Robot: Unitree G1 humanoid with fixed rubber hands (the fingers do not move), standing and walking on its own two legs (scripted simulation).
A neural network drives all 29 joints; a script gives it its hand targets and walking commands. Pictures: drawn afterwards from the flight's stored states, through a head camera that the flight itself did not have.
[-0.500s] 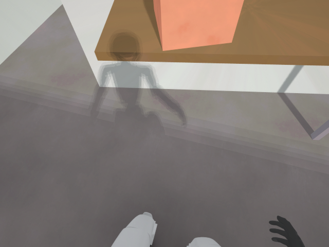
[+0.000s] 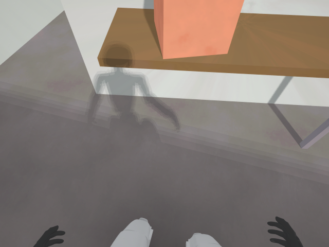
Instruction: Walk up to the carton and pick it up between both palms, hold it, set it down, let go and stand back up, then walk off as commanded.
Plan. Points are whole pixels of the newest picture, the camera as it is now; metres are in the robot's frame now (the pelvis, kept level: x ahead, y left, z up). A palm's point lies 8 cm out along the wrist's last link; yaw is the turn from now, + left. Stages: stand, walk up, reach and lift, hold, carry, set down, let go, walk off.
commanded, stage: walk off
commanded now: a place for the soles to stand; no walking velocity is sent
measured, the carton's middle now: (191, 7) +0.96 -0.01 +0.07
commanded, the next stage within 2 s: stand in 0.02 s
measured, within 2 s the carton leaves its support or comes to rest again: neither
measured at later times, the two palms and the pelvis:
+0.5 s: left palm out of the picture +0.04 +0.31 -0.10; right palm out of the picture +0.10 -0.30 -0.10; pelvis -0.01 +0.00 +0.01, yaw +0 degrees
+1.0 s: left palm out of the picture +0.07 +0.30 -0.09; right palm out of the picture +0.15 -0.30 -0.09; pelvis +0.01 +0.00 +0.01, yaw +0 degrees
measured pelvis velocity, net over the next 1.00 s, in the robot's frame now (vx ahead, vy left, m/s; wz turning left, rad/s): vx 0.01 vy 0.00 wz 0.00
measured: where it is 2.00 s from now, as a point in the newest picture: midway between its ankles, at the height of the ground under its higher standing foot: outside the picture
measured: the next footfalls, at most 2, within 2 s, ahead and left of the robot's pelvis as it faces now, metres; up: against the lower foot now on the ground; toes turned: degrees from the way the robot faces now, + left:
none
